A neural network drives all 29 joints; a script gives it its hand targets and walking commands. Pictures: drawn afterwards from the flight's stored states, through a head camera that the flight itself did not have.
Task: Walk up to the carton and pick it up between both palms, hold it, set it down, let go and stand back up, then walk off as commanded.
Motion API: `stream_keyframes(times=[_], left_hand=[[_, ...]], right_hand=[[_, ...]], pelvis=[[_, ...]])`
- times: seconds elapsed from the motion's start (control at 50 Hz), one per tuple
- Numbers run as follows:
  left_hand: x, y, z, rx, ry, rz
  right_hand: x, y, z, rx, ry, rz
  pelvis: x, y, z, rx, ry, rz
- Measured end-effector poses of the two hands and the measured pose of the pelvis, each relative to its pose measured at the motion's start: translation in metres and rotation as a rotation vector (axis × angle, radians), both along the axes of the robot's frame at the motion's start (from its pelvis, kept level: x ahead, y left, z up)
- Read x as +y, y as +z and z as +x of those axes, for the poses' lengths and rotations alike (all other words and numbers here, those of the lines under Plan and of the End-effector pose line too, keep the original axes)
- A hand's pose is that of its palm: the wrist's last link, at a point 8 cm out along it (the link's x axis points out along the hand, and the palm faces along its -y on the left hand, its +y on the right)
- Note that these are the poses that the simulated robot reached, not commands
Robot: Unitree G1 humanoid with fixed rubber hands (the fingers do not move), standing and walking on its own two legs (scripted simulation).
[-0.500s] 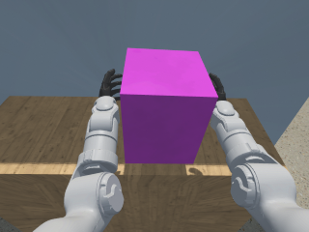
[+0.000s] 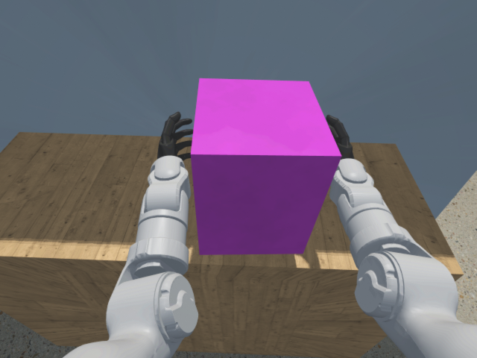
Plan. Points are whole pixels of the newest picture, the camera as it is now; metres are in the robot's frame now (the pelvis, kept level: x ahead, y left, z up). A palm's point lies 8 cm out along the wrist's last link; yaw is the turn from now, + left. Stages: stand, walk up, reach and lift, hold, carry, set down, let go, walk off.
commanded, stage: set down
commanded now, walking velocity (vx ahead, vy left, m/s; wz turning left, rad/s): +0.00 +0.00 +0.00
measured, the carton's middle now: (253, 169) +0.43 +0.04 +0.10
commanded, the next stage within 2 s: none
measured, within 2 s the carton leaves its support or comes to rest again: rests again in 0.84 s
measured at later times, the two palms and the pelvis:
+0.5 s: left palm (179, 169) +0.41 +0.17 +0.11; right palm (337, 166) +0.44 -0.12 +0.10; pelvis +0.01 -0.01 +0.00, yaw +0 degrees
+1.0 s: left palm (179, 176) +0.40 +0.17 +0.09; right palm (336, 170) +0.44 -0.12 +0.09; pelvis +0.00 +0.00 +0.00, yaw -1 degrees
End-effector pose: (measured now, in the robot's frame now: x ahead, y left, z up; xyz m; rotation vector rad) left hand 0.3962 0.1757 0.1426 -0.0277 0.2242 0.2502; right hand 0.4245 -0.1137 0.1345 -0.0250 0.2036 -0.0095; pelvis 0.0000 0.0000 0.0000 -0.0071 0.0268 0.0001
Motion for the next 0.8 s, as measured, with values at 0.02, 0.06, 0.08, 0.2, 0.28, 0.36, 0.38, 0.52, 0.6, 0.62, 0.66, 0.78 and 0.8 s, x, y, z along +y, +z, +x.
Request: stream_keyframes(times=[0.02,0.06,0.08,0.2,0.28,0.36,0.38,0.52,0.6,0.62,0.66,0.78,0.8], left_hand=[[-0.001,-0.002,0.001,0.002,0.001,0.000],[-0.002,-0.005,0.002,0.005,0.001,0.001],[-0.003,-0.006,0.003,0.006,0.002,0.003],[-0.007,-0.013,0.007,0.017,0.008,0.007],[-0.008,-0.019,0.009,0.029,0.013,0.008],[-0.008,-0.024,0.010,0.032,0.019,0.008],[-0.008,-0.026,0.011,0.033,0.020,0.008],[-0.007,-0.038,0.012,0.049,0.027,0.003],[-0.006,-0.043,0.013,0.047,0.029,0.004],[-0.006,-0.044,0.013,0.046,0.029,0.005],[-0.006,-0.045,0.012,0.045,0.030,0.007],[-0.006,-0.047,0.010,0.040,0.033,0.008],[-0.006,-0.047,0.010,0.039,0.033,0.008]], right_hand=[[-0.001,-0.002,0.001,0.002,0.000,0.000],[-0.002,-0.006,0.002,0.004,0.001,0.001],[-0.003,-0.007,0.003,0.005,0.002,0.001],[-0.006,-0.016,0.008,0.015,0.007,0.008],[-0.007,-0.022,0.012,0.026,0.014,0.007],[-0.008,-0.026,0.015,0.027,0.020,0.002],[-0.008,-0.027,0.016,0.028,0.022,0.000],[-0.007,-0.035,0.021,0.043,0.030,-0.008],[-0.006,-0.038,0.022,0.037,0.031,-0.009],[-0.005,-0.039,0.022,0.036,0.032,-0.009],[-0.005,-0.039,0.022,0.034,0.033,-0.007],[-0.005,-0.040,0.021,0.026,0.035,-0.009],[-0.005,-0.040,0.021,0.025,0.035,-0.009]], pelvis=[[0.000,0.000,0.000,0.005,-0.001,0.000],[0.000,0.000,0.001,0.014,-0.001,0.000],[-0.001,0.000,0.002,0.020,-0.002,0.000],[-0.003,-0.001,0.004,0.047,-0.008,0.000],[-0.004,-0.001,0.005,0.064,-0.010,0.002],[-0.006,-0.001,0.006,0.084,-0.007,0.003],[-0.006,-0.001,0.006,0.088,-0.007,0.003],[-0.006,-0.002,0.008,0.113,-0.007,0.005],[-0.005,-0.002,0.008,0.130,-0.008,0.005],[-0.005,-0.002,0.008,0.134,-0.008,0.005],[-0.004,-0.002,0.008,0.137,-0.010,0.004],[-0.003,-0.003,0.006,0.146,-0.013,0.003],[-0.003,-0.003,0.005,0.145,-0.013,0.002]])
